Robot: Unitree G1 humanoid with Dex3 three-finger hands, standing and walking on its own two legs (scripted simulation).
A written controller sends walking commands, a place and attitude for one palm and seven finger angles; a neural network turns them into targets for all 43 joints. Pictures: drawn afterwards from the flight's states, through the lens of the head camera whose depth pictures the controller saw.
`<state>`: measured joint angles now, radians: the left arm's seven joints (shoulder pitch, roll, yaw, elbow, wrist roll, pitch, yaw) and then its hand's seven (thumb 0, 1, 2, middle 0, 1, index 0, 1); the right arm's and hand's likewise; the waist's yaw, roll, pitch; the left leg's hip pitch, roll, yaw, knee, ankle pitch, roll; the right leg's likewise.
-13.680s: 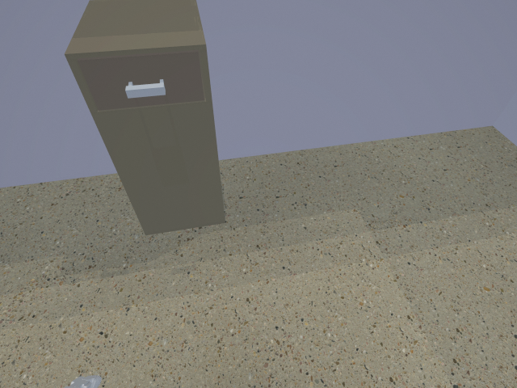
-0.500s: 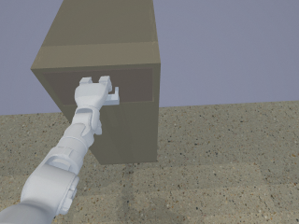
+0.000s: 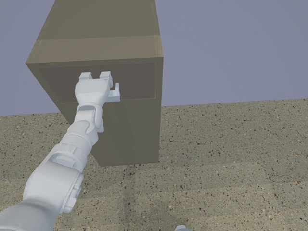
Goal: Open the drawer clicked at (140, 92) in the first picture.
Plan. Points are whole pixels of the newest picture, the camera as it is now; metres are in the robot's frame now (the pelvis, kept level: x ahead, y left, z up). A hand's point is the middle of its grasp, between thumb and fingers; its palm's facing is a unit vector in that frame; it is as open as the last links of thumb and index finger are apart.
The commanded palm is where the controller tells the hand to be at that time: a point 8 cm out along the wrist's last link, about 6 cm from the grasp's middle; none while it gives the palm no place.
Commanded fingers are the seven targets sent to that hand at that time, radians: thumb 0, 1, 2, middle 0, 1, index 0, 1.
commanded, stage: lower the fingers behind the handle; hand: left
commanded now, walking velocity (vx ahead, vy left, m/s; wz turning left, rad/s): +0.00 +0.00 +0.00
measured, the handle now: (102, 91) +0.52 +0.14 +0.02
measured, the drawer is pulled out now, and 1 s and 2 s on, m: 0.00 0.00 0.00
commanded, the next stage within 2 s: lift the fingers back up to retry in 0.20 s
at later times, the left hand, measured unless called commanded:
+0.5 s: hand (98, 101) +0.47 +0.15 +0.03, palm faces -0.02 -0.04 -1.00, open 13.8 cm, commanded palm +0.45 +0.16 +0.09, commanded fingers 0.00 -0.50 0.30 -0.30 -1.20 -0.30 -1.20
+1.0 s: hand (91, 90) +0.48 +0.16 +0.08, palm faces +0.01 -0.05 -1.00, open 13.5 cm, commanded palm +0.45 +0.16 +0.14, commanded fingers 0.00 -0.50 0.30 -0.30 -1.20 -0.30 -1.20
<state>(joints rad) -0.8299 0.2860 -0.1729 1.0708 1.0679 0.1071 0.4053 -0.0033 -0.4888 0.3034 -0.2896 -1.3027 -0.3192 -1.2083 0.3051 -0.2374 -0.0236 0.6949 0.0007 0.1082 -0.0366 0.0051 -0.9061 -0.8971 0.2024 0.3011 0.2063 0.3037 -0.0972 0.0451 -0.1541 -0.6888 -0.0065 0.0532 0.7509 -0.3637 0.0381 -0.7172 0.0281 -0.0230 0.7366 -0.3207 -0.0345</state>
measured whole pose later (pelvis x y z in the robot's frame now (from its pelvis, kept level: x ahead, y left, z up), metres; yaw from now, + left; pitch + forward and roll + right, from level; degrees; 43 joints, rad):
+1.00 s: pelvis +0.04 +0.00 +0.02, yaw +1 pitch +12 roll +0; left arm -0.71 0.27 -0.20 0.83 1.02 0.10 0.29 0.00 -0.49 0.30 -0.38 -1.22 -0.37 -1.22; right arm 0.24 -0.24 -0.04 0.71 0.01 0.14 -0.03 0.01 -0.91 -0.90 0.20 0.30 0.21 0.30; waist -0.03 0.08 -0.11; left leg -0.44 -0.02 0.04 0.57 -0.33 0.03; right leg -0.47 0.02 -0.03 0.57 -0.31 -0.03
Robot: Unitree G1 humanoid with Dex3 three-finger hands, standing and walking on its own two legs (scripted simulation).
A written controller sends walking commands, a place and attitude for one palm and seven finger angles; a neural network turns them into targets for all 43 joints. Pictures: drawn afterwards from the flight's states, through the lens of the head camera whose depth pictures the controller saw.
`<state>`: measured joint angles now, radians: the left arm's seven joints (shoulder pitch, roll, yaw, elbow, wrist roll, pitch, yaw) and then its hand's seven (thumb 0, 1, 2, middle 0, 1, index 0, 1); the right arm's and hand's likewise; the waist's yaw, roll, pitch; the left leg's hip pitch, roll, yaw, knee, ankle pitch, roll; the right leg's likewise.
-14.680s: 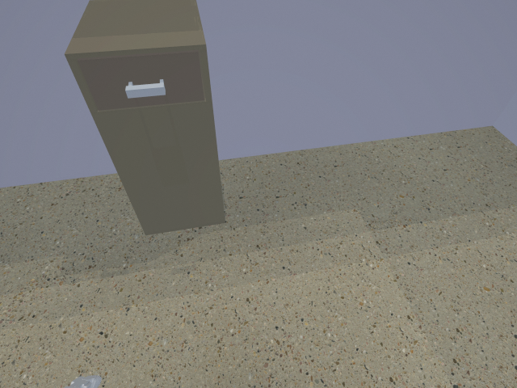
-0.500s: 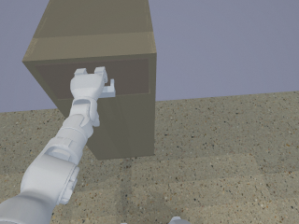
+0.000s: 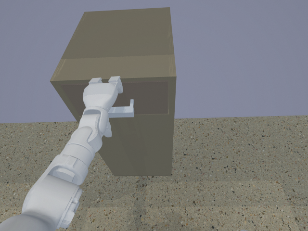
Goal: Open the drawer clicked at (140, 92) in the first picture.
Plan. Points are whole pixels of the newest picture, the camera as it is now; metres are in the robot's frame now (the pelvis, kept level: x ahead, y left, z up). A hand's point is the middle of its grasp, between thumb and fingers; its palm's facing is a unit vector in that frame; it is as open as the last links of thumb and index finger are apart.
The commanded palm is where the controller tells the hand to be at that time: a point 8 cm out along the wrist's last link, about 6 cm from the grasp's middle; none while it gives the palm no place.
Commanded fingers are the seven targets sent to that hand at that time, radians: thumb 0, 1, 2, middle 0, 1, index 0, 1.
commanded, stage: lift the fingers back up to retry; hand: left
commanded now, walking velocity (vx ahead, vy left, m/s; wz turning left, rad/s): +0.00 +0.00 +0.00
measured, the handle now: (117, 107) +0.49 +0.13 +0.00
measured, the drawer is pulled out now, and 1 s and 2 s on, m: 0.00 0.00 0.00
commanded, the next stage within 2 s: re-aim the fingers above the handle in 0.08 s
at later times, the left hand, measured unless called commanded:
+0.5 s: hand (106, 108) +0.43 +0.15 +0.06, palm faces +0.00 -0.04 -1.00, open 13.8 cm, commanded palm +0.41 +0.15 +0.12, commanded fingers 0.00 -0.50 0.30 -0.30 -1.20 -0.30 -1.20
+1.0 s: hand (108, 108) +0.43 +0.14 +0.06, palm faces -0.01 -0.04 -1.00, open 13.8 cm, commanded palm +0.41 +0.15 +0.12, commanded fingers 0.00 -0.50 0.30 -0.30 -1.20 -0.30 -1.20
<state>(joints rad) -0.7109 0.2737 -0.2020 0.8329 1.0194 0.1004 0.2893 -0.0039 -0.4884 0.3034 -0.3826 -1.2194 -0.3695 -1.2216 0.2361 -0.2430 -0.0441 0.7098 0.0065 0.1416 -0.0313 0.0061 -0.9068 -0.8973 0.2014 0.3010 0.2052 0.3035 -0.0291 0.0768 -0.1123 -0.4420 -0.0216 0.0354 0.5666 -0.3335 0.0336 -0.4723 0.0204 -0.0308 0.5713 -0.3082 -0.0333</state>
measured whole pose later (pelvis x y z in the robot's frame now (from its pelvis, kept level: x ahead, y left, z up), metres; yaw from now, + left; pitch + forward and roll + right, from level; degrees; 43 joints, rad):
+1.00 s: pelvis -0.01 -0.01 +0.00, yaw +0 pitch +11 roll +1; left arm -0.72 0.30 -0.19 0.87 1.02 0.06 0.26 0.00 -0.49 0.30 -0.32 -1.20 -0.32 -1.20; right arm 0.27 -0.25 -0.04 0.71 0.01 0.13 -0.04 0.01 -0.91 -0.90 0.20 0.30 0.21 0.30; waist -0.04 0.07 -0.11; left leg -0.43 -0.02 0.04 0.55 -0.31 0.02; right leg -0.47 0.03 -0.03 0.57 -0.29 -0.05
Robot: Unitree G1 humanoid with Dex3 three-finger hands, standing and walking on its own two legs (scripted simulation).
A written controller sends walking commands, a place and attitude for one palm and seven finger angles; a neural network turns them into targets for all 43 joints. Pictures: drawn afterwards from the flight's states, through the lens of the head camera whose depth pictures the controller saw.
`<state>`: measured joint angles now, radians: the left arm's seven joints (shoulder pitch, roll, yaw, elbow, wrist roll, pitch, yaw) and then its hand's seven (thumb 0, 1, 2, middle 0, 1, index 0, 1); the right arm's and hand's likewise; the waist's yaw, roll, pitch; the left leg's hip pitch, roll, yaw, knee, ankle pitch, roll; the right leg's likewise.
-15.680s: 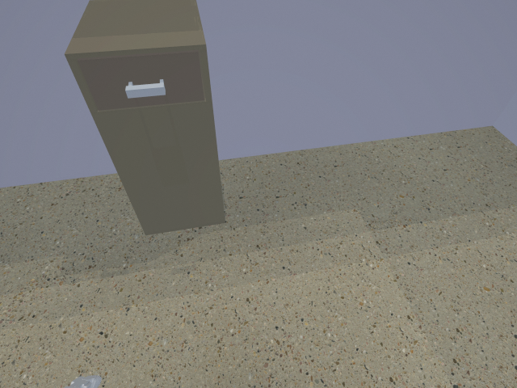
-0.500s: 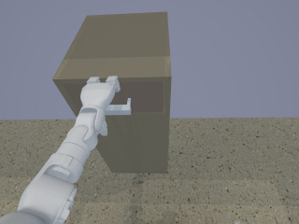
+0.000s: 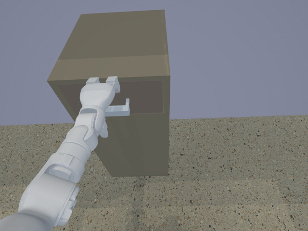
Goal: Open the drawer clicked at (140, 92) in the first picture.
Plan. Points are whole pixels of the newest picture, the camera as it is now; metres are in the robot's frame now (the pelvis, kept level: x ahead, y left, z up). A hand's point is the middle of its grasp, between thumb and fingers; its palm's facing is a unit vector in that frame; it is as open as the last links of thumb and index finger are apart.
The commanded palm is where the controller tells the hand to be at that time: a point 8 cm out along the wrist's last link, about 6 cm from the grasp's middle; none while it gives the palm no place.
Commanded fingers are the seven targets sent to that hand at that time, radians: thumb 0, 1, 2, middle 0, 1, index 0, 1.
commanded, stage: re-aim the fingers above the handle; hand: left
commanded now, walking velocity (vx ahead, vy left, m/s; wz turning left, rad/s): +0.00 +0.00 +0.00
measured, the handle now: (113, 106) +0.50 +0.15 +0.00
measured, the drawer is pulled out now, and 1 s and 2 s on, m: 0.00 0.00 0.00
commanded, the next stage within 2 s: lower the fingers behind the handle in 1.20 s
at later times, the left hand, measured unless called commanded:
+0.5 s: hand (108, 105) +0.46 +0.14 +0.06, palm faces +0.00 -0.04 -1.00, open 13.8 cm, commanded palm +0.44 +0.16 +0.12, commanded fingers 0.00 -0.50 0.30 -0.30 -1.20 -0.30 -1.20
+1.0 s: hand (107, 104) +0.46 +0.14 +0.06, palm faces -0.01 -0.04 -1.00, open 13.6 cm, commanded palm +0.44 +0.17 +0.12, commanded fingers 0.00 -0.50 0.30 -0.30 -1.20 -0.30 -1.20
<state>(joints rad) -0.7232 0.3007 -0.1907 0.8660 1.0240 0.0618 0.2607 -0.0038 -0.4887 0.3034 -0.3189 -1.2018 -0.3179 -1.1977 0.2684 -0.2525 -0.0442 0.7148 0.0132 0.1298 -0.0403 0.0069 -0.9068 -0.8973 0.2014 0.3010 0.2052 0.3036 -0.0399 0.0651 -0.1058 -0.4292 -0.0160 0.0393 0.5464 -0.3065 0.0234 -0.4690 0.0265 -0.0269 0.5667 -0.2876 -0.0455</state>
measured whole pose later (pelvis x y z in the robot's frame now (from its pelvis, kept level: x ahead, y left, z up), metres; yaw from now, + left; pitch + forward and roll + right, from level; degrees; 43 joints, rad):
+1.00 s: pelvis +0.00 -0.01 +0.00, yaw +0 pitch +12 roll +1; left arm -0.76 0.30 -0.17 0.91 1.04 0.08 0.27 0.00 -0.49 0.30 -0.36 -1.23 -0.35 -1.23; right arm 0.24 -0.25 -0.03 0.71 0.02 0.13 -0.06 0.01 -0.91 -0.90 0.20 0.30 0.21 0.30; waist -0.05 0.06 -0.10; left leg -0.44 -0.01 0.04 0.54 -0.30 0.02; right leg -0.49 0.03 -0.02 0.57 -0.29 -0.05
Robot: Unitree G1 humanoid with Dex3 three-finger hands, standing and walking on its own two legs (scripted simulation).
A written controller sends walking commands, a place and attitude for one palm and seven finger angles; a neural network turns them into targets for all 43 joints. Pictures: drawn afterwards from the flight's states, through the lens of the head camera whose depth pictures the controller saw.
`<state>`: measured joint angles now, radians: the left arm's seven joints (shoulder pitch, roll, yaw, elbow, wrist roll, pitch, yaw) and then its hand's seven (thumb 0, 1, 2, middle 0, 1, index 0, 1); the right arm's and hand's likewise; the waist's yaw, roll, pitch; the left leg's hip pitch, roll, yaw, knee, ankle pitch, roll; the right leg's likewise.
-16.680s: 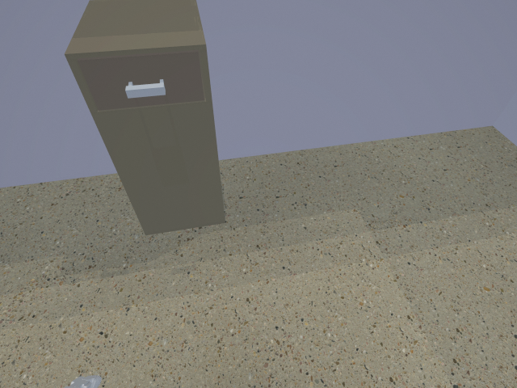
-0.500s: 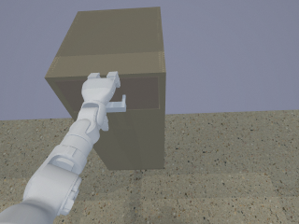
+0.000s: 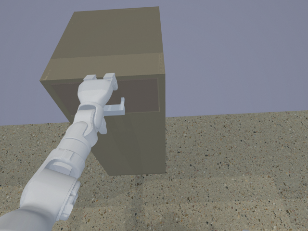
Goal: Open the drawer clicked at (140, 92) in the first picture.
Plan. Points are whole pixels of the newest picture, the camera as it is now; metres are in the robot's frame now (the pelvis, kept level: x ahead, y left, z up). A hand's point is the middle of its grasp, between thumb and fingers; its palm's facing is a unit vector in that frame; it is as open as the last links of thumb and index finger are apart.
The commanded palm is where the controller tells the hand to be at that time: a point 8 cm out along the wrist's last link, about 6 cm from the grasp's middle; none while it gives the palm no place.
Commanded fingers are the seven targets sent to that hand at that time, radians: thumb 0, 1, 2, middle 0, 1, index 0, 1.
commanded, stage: re-aim the fingers above the handle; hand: left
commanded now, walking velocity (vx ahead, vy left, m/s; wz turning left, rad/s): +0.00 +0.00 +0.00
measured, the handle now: (108, 105) +0.50 +0.15 +0.00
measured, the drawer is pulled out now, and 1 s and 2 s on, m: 0.00 0.00 0.00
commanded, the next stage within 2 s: lower the fingers behind the handle in 0.20 s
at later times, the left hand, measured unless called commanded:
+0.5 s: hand (97, 108) +0.45 +0.17 +0.05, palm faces -0.03 -0.04 -1.00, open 13.8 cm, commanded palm +0.43 +0.18 +0.10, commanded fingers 0.00 -0.50 0.30 -0.30 -1.20 -0.30 -1.20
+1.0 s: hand (100, 115) +0.45 +0.17 +0.02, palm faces -0.04 -0.04 -1.00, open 13.8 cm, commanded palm +0.43 +0.17 +0.07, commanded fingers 0.00 -0.50 0.30 -0.30 -1.20 -0.30 -1.20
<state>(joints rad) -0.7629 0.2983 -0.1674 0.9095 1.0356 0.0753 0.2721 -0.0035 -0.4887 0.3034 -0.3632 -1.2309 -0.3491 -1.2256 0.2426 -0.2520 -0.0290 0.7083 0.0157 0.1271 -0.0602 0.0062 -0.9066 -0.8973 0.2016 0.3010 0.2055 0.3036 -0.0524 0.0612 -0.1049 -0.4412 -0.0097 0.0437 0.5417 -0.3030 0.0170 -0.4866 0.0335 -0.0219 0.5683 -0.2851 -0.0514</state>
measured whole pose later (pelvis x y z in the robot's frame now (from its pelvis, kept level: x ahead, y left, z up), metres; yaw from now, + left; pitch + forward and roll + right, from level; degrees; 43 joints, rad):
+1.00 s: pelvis +0.00 +0.01 -0.01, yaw +0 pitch +15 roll +0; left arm -0.73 0.29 -0.16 0.97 1.06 0.05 0.35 0.00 -0.49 0.30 -0.32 -1.20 -0.32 -1.20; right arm 0.27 -0.23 -0.05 0.71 0.00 0.12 -0.03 0.01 -0.91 -0.90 0.20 0.30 0.21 0.30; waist -0.06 0.06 -0.13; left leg -0.55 -0.01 0.04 0.64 -0.35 0.03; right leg -0.58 0.03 -0.03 0.64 -0.31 -0.04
